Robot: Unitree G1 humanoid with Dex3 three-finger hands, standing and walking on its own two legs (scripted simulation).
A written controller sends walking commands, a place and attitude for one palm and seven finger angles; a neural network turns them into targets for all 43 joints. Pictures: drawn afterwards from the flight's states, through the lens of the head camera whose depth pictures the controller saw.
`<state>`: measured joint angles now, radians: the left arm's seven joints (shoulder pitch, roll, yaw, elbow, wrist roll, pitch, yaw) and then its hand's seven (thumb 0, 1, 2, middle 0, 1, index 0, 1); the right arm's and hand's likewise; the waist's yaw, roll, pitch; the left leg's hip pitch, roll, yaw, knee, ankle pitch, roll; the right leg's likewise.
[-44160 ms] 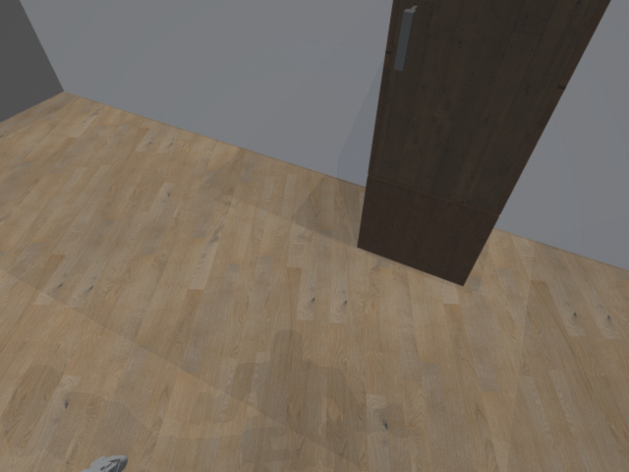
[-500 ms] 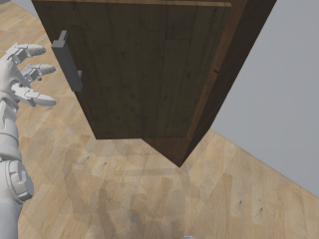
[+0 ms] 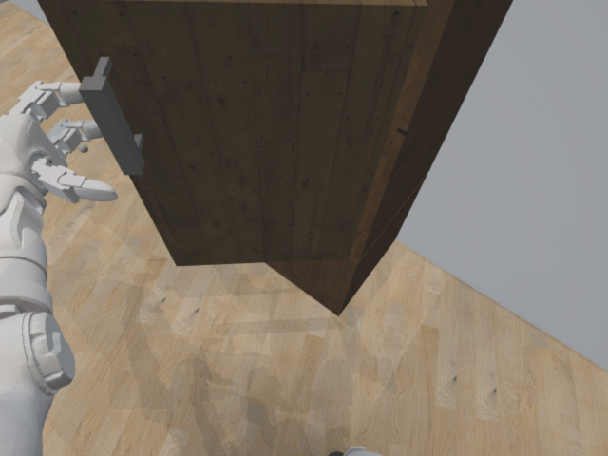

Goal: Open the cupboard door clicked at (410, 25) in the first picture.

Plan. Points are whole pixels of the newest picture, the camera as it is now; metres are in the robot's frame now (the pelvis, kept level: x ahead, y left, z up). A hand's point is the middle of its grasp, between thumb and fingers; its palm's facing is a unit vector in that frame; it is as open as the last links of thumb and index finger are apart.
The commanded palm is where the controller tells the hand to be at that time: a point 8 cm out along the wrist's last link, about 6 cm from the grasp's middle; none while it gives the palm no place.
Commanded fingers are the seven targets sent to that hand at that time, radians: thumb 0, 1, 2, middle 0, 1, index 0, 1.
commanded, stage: slide the fingers in behind the handle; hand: left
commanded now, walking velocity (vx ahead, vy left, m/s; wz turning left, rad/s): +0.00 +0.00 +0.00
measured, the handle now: (119, 119) +0.51 +0.23 +0.13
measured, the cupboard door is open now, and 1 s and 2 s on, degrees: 42 42 42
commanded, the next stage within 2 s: close the thumb around the handle in 1.22 s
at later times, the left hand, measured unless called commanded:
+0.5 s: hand (112, 152) +0.45 +0.22 +0.14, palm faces +0.01 -1.00 +0.01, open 14.0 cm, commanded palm +0.43 +0.26 +0.14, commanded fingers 0.00 -0.50 0.30 -0.30 -1.20 -0.30 -1.20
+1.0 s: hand (127, 151) +0.45 +0.20 +0.14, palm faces +0.06 -1.00 -0.01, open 14.1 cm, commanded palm +0.42 +0.24 +0.14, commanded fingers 0.00 -0.50 0.30 -0.30 -1.20 -0.30 -1.20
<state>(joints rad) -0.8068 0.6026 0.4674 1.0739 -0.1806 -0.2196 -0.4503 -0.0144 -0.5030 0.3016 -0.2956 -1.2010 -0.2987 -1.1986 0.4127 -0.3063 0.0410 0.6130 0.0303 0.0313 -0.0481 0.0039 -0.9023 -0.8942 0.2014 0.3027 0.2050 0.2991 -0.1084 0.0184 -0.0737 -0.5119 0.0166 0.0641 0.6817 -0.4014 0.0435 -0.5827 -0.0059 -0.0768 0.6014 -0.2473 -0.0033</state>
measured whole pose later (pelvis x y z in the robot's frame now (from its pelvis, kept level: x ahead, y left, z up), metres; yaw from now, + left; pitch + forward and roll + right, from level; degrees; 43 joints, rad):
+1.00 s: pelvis -0.02 -0.01 +0.00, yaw +1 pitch +10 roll -1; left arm -0.84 0.46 0.35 1.07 -0.15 -0.24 -0.26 -0.01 -0.50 0.30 -0.28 -1.20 -0.27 -1.20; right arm 0.39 -0.29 0.03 0.66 0.03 -0.03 -0.04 0.00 -0.90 -0.89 0.20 0.30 0.20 0.30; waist -0.09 0.03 -0.05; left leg -0.47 0.01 0.06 0.66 -0.37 0.03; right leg -0.55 -0.01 -0.08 0.61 -0.24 -0.02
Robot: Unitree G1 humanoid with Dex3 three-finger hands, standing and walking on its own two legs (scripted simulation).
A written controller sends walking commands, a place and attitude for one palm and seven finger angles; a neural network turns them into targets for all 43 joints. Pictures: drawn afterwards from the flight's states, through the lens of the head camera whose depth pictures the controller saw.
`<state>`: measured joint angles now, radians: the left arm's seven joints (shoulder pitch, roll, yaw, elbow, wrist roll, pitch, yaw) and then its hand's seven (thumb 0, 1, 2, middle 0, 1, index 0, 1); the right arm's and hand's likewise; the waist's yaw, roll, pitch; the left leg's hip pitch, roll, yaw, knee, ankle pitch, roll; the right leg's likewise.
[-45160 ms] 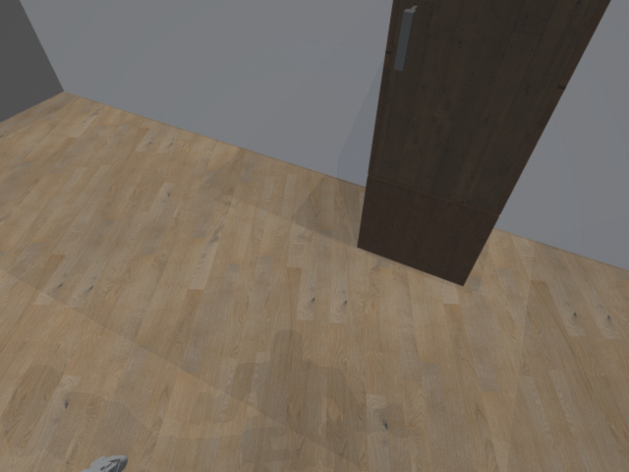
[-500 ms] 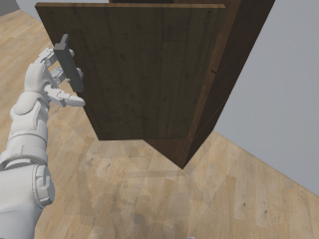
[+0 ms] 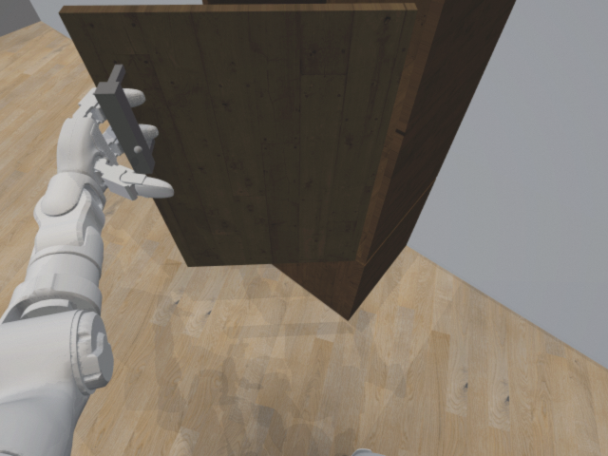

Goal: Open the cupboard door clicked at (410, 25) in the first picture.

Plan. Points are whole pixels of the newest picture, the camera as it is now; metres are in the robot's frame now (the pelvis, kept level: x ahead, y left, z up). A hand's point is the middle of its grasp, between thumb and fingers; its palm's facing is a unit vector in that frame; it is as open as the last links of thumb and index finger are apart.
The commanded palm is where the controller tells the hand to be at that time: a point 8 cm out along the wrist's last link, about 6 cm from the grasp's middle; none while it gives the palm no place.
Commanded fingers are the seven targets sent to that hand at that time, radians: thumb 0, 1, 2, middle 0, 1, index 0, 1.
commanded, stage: slide the fingers in behind the handle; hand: left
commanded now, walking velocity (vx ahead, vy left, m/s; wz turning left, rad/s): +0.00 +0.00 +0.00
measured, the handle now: (132, 121) +0.53 +0.23 +0.13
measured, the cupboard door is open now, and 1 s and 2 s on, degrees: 42 42 81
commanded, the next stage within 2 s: close the thumb around the handle in 0.22 s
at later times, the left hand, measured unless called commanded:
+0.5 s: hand (137, 151) +0.47 +0.21 +0.14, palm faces +0.02 -1.00 +0.01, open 13.3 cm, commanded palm +0.44 +0.25 +0.13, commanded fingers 0.00 0.06 0.54 -0.34 -1.26 -0.34 -1.26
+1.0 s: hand (138, 149) +0.47 +0.21 +0.14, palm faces +0.03 -1.00 +0.00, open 6.0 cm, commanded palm +0.44 +0.25 +0.13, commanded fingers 0.00 0.90 0.90 -0.40 -1.35 -0.40 -1.35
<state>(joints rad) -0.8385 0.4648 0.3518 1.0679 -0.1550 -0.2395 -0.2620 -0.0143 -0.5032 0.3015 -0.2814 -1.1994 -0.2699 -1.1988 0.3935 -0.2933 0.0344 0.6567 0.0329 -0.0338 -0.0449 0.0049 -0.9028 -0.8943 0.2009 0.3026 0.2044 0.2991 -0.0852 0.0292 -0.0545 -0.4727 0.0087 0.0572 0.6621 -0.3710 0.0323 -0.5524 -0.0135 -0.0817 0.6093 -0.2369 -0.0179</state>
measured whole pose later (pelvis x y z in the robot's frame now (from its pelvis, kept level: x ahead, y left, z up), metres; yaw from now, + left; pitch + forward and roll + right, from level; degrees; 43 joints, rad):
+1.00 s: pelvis +0.01 +0.01 +0.00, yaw +0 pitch +11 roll -1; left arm -0.84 0.44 0.34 1.06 -0.15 -0.24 -0.25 0.00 0.69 0.81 -0.35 -1.33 -0.35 -1.33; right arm 0.38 -0.28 0.04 0.66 0.03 -0.04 -0.04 0.00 -0.90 -0.89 0.20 0.30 0.20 0.30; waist -0.08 0.03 -0.06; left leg -0.47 0.00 0.06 0.67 -0.38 0.04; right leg -0.55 -0.02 -0.08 0.61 -0.25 -0.01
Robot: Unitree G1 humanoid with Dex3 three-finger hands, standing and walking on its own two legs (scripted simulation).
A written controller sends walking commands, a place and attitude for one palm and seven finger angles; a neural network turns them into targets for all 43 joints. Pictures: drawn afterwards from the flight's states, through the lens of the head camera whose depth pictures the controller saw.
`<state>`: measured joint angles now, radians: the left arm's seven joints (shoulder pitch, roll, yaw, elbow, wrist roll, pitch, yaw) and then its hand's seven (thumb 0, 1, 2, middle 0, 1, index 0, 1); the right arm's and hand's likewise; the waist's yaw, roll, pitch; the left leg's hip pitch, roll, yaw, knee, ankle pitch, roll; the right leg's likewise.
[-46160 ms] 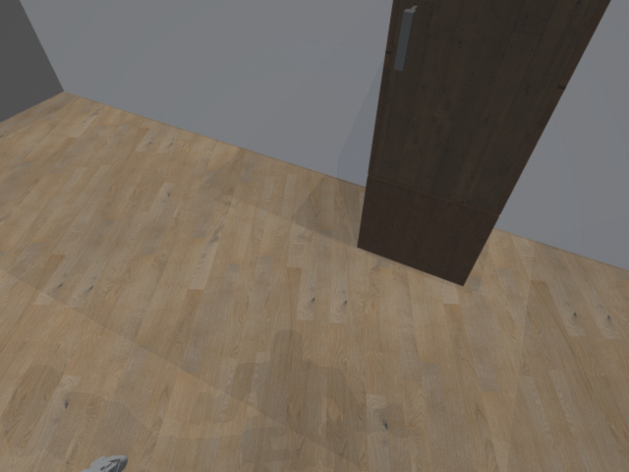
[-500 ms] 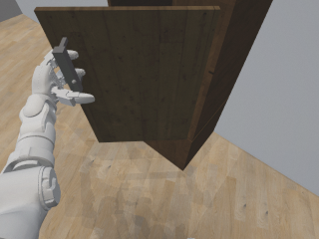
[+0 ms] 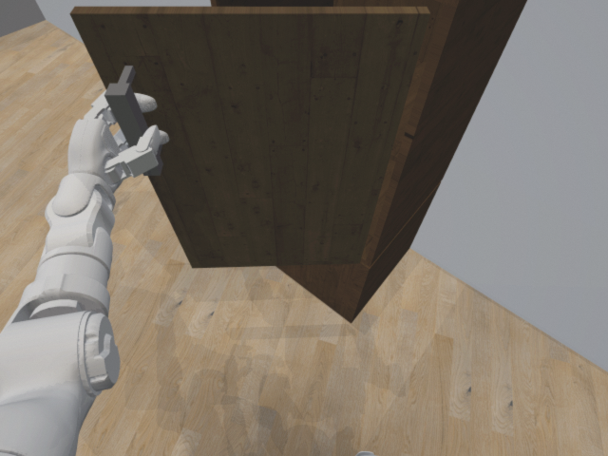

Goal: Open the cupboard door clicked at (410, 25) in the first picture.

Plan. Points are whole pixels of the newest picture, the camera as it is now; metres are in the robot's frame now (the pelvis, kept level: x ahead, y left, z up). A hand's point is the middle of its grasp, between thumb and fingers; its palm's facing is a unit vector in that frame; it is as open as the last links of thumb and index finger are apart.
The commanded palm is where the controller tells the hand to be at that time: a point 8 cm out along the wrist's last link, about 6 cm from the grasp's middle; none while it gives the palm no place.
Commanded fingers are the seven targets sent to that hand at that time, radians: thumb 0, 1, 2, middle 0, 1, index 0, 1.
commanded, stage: close the thumb around the handle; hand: left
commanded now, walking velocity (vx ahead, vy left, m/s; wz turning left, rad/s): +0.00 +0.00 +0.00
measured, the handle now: (141, 123) +0.53 +0.22 +0.13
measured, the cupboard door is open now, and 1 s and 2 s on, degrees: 42 81 79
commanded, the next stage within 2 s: pull the door open along its arc in 0.02 s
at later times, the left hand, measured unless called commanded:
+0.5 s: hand (147, 185) +0.41 +0.19 +0.13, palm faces -0.01 -1.00 +0.00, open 6.3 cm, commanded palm +0.36 +0.23 +0.13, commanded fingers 0.00 0.90 0.90 -0.40 -1.35 -0.40 -1.35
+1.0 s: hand (231, 304) +0.25 +0.07 +0.14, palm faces +0.34 -0.94 +0.03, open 6.6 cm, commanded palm +0.18 +0.12 +0.13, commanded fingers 0.00 0.90 0.90 -0.40 -1.35 -0.40 -1.35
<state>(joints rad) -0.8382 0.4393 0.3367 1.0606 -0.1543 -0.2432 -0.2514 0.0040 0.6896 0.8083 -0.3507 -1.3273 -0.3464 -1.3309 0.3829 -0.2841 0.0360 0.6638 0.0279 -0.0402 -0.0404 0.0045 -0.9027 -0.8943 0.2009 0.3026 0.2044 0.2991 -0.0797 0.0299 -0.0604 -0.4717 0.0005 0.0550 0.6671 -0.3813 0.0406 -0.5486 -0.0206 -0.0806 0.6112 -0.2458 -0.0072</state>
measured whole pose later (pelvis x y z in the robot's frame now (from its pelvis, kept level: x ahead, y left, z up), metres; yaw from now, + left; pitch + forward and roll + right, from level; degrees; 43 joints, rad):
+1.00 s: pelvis +0.02 -0.03 +0.01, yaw +1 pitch -1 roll +0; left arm 0.32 -0.06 -0.23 -0.41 0.01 0.21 0.40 0.02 0.62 0.70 -0.32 -1.32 -0.34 -1.32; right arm 0.09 -0.16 0.05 0.54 -0.02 0.10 0.01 0.01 -0.90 -0.89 0.20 0.30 0.20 0.30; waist 0.05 0.07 -0.06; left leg -0.15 0.02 0.04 0.53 -0.36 0.00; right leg -0.24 0.00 -0.10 0.53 -0.27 -0.04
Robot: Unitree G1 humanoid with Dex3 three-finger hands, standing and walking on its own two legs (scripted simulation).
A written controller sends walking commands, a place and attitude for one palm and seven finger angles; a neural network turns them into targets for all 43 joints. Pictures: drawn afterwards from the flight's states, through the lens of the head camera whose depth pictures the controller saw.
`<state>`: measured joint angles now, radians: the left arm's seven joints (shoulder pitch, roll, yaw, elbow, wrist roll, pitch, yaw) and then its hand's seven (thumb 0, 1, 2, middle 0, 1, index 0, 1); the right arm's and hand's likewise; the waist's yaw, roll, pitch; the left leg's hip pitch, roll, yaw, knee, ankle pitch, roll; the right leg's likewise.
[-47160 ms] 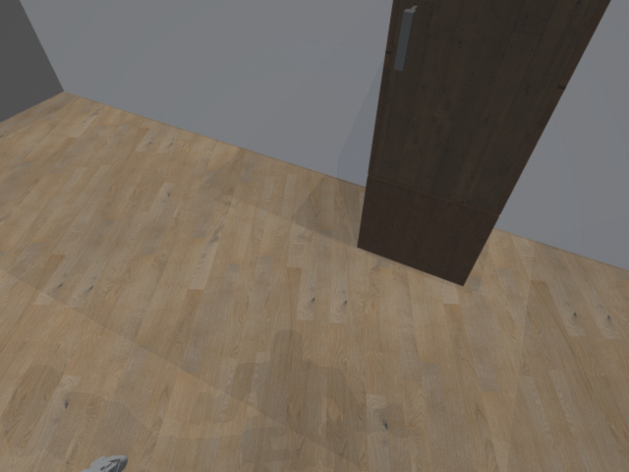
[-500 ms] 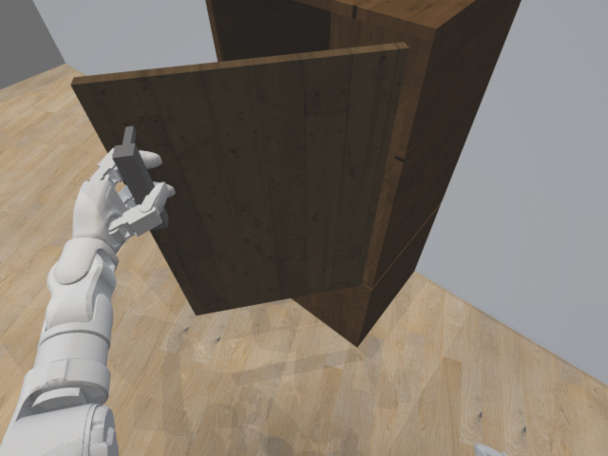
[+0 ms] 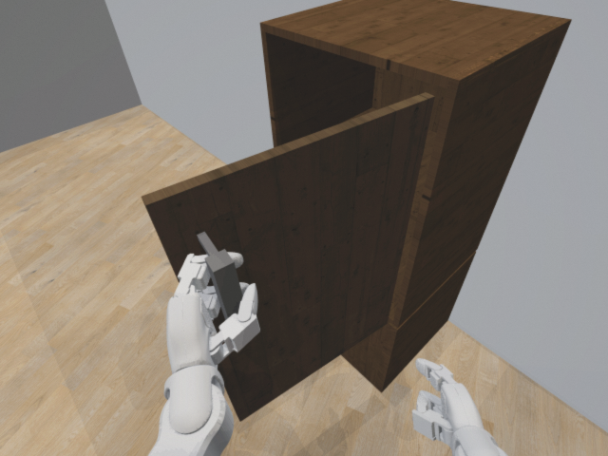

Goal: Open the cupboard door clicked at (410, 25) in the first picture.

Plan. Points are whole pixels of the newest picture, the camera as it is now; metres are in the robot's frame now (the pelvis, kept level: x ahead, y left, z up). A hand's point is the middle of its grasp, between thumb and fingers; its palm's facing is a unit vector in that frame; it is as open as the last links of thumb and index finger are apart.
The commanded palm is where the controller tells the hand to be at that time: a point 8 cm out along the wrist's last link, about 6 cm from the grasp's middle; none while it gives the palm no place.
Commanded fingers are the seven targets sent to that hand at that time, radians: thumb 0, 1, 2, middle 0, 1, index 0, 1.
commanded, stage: pull the door open along its arc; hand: left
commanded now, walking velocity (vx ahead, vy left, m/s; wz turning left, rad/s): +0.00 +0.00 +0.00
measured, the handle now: (222, 285) +0.28 +0.14 +0.12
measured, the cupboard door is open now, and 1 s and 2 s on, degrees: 81 79 83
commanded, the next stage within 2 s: open thumb and fingers to let go in 0.06 s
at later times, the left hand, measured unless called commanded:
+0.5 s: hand (252, 315) +0.24 +0.09 +0.13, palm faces +0.37 -0.93 +0.01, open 8.9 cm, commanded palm +0.19 +0.12 +0.12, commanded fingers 0.00 -0.36 0.36 -0.31 -1.22 -0.31 -1.22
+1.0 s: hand (244, 306) +0.25 +0.10 +0.13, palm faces +0.32 -0.95 +0.00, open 14.9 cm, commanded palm +0.20 +0.12 +0.12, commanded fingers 0.00 -0.50 0.30 -0.15 -0.30 -0.15 -0.30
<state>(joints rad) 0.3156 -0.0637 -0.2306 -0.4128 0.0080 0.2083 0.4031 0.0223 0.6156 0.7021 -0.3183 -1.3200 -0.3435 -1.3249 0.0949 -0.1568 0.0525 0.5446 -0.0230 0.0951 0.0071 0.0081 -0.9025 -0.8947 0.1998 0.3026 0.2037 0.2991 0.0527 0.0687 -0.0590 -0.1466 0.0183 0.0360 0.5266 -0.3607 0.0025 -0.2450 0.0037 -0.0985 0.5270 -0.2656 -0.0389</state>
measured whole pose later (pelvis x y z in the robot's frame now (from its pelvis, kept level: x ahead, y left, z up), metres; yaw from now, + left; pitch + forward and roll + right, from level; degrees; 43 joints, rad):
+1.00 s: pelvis -0.04 +0.03 +0.00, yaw +1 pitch -4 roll +0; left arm 0.01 -0.09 -0.28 -0.15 0.04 0.22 0.53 -0.01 -0.50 0.30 -0.30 -0.70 -0.30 -0.70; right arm 0.09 -0.15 0.05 0.63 -0.03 0.13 0.00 0.01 -0.90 -0.89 0.20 0.30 0.20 0.30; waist 0.06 0.04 0.01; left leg -0.15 -0.03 0.04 0.53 -0.31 0.04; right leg -0.23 -0.04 -0.09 0.51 -0.20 -0.01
